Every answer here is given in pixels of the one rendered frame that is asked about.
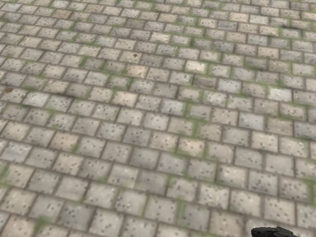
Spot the right robot hand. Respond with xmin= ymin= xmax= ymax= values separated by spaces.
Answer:
xmin=251 ymin=226 xmax=298 ymax=237

